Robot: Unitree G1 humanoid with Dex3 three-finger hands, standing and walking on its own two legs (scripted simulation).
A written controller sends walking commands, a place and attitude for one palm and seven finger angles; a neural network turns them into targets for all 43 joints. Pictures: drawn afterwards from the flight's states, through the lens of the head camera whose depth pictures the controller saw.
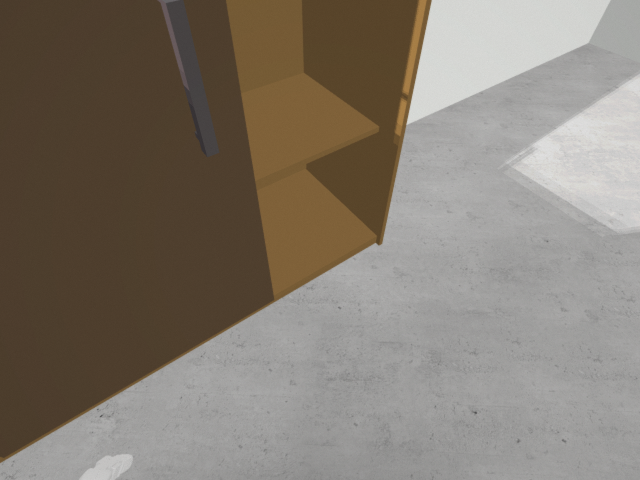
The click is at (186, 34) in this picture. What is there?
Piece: wardrobe's sliding door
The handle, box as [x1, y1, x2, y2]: [158, 0, 219, 156]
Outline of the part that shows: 158,0 162,6 195,124 195,134 200,142 201,149 207,156 219,152 183,1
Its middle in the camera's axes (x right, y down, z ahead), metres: -0.23 -0.27 +0.66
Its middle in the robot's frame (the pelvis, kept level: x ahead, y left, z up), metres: +0.69 +0.26 +0.14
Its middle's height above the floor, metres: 0.91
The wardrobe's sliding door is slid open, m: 0.50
